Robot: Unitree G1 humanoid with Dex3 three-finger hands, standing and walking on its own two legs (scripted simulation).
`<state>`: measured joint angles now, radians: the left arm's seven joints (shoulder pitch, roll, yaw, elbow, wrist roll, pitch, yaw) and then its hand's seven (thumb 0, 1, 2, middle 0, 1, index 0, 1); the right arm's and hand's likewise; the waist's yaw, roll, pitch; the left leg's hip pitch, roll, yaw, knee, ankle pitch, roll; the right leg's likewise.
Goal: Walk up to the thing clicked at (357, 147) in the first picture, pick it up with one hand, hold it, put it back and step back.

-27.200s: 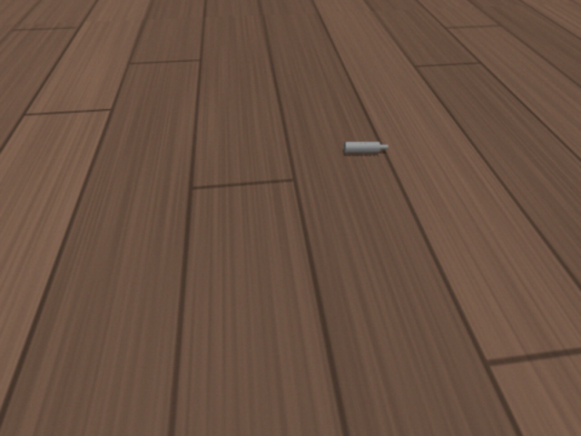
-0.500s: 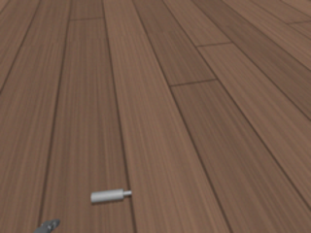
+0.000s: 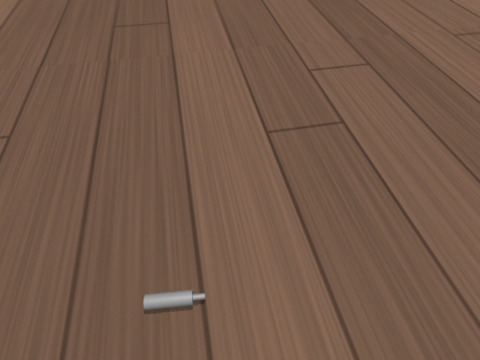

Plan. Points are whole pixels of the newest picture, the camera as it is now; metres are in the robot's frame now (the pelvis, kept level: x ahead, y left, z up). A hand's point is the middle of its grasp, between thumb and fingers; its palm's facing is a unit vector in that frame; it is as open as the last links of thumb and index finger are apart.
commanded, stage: stand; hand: left
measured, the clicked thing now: (175, 299) +0.44 +0.25 -0.75
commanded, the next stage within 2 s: rise first in 1.70 s
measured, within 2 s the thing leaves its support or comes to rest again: neither
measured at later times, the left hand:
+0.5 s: hand out of the picture +0.11 +0.25 -0.15, palm faces -0.03 -0.94 -0.35, open 7.4 cm
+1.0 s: hand out of the picture +0.09 +0.25 -0.15, palm faces -0.02 -0.93 -0.35, open 7.4 cm
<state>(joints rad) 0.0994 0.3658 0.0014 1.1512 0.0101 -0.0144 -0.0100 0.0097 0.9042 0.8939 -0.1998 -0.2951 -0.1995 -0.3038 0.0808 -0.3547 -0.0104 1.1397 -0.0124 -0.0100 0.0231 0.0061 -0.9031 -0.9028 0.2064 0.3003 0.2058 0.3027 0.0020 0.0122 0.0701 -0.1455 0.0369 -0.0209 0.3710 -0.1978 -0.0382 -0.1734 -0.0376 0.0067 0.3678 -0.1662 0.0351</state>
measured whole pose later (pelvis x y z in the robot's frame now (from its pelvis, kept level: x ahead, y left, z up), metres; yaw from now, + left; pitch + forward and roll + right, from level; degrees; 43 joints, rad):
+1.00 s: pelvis +0.02 +0.00 +0.00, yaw +0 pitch -2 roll +0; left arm 0.10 0.35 0.01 1.14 0.01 -0.01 -0.01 0.01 0.90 0.89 -0.20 -0.30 -0.20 -0.30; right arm 0.09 -0.36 0.00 1.14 -0.01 -0.01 0.01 0.01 -0.90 -0.90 0.21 0.30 0.21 0.30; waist 0.00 0.01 0.06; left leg -0.10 0.04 -0.02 0.32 -0.20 -0.04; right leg -0.13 -0.03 0.00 0.34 -0.17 0.03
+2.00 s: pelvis -0.01 -0.01 -0.01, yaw +0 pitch +4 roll +0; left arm -0.05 0.34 0.13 1.07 0.06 -0.02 -0.03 0.01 0.61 0.94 -0.13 -0.60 -0.13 -0.60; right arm 0.17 -0.28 -0.02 0.86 0.02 -0.06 -0.02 0.01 -0.91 -0.90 0.20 0.30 0.20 0.30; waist -0.02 -0.01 0.05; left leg -0.36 0.04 -0.03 0.54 -0.26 -0.05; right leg -0.38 -0.03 0.00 0.55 -0.24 0.03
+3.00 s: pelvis -0.03 +0.01 -0.21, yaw +0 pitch +30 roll -2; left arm 0.00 0.43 0.13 0.57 0.55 0.00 0.05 0.00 -0.53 0.96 -0.06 -1.06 -0.07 -1.06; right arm 0.08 -0.28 -0.06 0.58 -0.01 -0.20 0.02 0.01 -0.89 -0.90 0.21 0.30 0.21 0.30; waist -0.03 0.01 -0.17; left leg -1.50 0.01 -0.08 1.66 -0.69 -0.04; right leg -1.51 -0.04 0.02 1.62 -0.64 0.06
